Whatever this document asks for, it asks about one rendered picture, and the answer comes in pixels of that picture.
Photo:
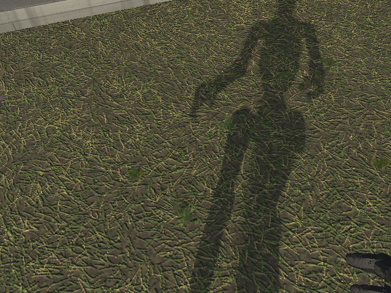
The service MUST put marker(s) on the right robot hand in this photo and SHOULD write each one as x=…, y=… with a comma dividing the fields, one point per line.
x=372, y=263

